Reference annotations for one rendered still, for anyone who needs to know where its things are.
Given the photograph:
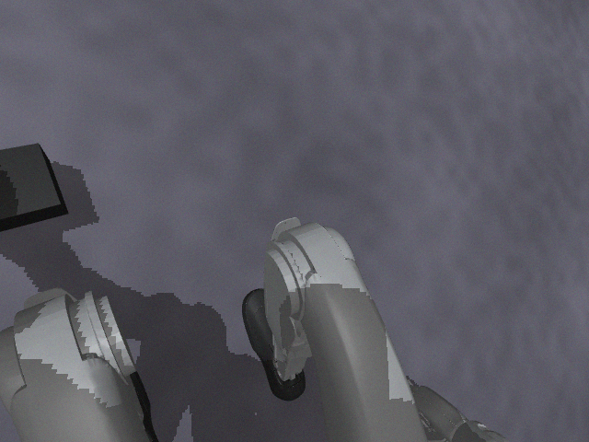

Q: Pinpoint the right robot hand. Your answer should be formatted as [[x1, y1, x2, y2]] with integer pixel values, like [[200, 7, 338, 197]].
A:
[[408, 380, 468, 442]]

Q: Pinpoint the right robot foot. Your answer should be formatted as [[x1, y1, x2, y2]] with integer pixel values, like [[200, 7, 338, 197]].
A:
[[242, 288, 306, 401]]

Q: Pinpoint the carton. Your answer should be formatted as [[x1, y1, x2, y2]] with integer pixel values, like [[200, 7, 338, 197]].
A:
[[0, 143, 69, 232]]

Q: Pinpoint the left robot foot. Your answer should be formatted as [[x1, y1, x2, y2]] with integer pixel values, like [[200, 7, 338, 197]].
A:
[[130, 371, 158, 442]]

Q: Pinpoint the right robot arm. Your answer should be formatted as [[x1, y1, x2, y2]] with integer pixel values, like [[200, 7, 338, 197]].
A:
[[452, 421, 509, 442]]

